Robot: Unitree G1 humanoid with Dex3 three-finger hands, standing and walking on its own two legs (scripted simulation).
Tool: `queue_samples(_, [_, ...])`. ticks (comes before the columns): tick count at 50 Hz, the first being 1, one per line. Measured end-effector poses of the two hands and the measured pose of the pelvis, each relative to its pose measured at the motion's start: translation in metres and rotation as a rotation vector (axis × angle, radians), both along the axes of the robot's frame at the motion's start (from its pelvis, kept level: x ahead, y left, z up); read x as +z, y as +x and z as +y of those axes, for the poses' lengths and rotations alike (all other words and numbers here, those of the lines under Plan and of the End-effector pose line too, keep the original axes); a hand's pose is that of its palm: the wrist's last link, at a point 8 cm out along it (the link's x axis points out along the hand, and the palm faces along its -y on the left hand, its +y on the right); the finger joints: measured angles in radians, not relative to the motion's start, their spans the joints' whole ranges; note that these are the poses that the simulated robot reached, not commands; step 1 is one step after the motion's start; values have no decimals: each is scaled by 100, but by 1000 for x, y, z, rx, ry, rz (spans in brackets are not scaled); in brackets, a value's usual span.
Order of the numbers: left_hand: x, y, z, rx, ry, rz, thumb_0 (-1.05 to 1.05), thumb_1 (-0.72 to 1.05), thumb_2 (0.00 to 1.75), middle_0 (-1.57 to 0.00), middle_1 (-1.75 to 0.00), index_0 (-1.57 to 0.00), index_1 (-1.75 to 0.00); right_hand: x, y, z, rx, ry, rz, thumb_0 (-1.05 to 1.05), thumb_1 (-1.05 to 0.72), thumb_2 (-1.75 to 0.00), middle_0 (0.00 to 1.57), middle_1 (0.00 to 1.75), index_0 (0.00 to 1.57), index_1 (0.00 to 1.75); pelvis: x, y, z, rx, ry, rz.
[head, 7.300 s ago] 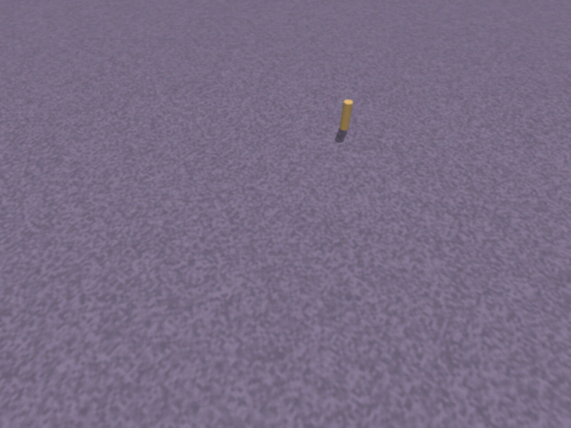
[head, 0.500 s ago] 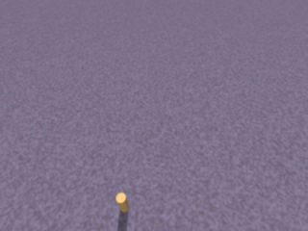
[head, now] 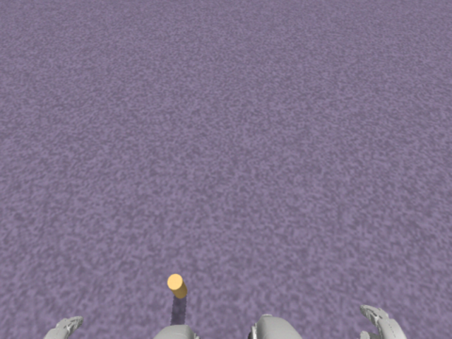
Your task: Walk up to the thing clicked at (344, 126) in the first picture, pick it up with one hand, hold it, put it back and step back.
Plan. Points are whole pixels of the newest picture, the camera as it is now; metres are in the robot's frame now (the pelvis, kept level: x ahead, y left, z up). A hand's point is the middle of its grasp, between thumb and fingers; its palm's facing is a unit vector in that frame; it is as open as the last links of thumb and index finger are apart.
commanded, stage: walk up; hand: left
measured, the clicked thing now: (178, 286) +0.32 +0.18 -0.67
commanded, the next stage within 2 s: none
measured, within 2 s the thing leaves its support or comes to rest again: neither
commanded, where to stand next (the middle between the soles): -0.01 +0.00 m, yaw +3 degrees
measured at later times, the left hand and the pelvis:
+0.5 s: hand out of the picture +0.01 +0.26 -0.16, palm faces +0.09 -0.94 -0.32, open 7.4 cm; pelvis -0.07 +0.00 +0.00, yaw +6 degrees
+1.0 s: hand out of the picture -0.05 +0.28 -0.13, palm faces +0.04 -0.90 -0.43, open 7.4 cm; pelvis -0.06 +0.00 +0.01, yaw +4 degrees
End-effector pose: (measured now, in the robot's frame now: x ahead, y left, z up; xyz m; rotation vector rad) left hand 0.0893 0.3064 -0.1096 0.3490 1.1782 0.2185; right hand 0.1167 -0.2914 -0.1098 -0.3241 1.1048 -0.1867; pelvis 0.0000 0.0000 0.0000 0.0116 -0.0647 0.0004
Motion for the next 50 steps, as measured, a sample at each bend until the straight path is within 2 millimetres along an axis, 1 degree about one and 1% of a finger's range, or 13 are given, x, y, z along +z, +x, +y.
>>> queue_samples(4, [3,-2,-12,-14,32,-7,0,90,90,-20,-30,-20,-29,-16,6,-15,-22,25,-17,1,-90,-90,20,30,20,30,-8,-6,-11,9,-13,-8])
queue_samples(8, [15,-11,-19,-33,45,-17,0,90,90,-21,-30,-21,-29,-15,-7,-20,-9,24,15,1,-91,-90,20,30,20,30,-2,-20,-15,2,28,8])
queue_samples(13, [20,-18,-19,-31,53,-50,0,90,90,-21,-30,-21,-30,-16,-47,-29,8,-10,87,0,-91,-90,20,30,20,30,0,-41,-14,29,20,45])
queue_samples(18, [11,-32,-13,-8,18,-129,0,90,90,-21,-30,-21,-30,-16,-95,-32,45,-66,181,1,-91,-90,20,30,20,30,-9,-57,-9,85,-16,37])
queue_samples(22, [-6,-63,-2,47,-29,-120,0,90,90,-21,-30,-21,-30,-2,-124,-24,46,-94,186,1,-91,-90,20,30,20,30,-10,-68,-5,75,22,-1])
queue_samples(25, [-11,-92,1,88,-58,-50,0,90,90,-21,-30,-20,-29,14,-133,-21,47,-101,162,1,-91,-90,20,30,20,30,-1,-68,-3,106,-24,0])
queue_samples(29, [-13,-125,2,130,-73,6,1,90,90,-21,-30,-20,-29,26,-122,-18,77,-106,122,1,-90,-90,20,30,20,30,6,-72,-6,87,-28,12])
queue_samples(33, [-11,-147,-2,104,-53,80,1,90,90,-20,-30,-20,-29,25,-101,-22,91,-81,45,1,-90,-90,20,30,20,30,5,-74,-11,58,-19,22])
queue_samples(38, [4,-150,-12,80,-7,59,1,90,90,-20,-30,-20,-29,9,-86,-34,77,-36,7,1,-90,-90,20,30,20,30,2,-71,-18,67,-60,2])
queue_samples(41, [18,-153,-12,82,14,25,1,90,90,-21,-30,-21,-29,8,-78,-29,83,-12,13,1,-91,-90,20,30,20,30,7,-66,-18,48,-24,4])
queue_samples(45, [33,-156,-3,87,42,32,1,90,90,-21,-30,-21,-30,11,-65,-20,104,18,-14,1,-91,-90,20,30,20,30,14,-62,-13,55,-10,-1])
queue_samples(48, [32,-154,8,77,55,45,1,90,90,-21,-30,-21,-30,9,-60,-12,109,20,-10,1,-91,-90,20,30,20,30,12,-60,-7,57,-15,-2])
queue_samples(50, [25,-148,16,80,53,48,1,90,90,-21,-30,-21,-30,6,-58,-6,105,13,-2,1,-91,-90,20,30,20,30,7,-58,-1,62,-22,-6])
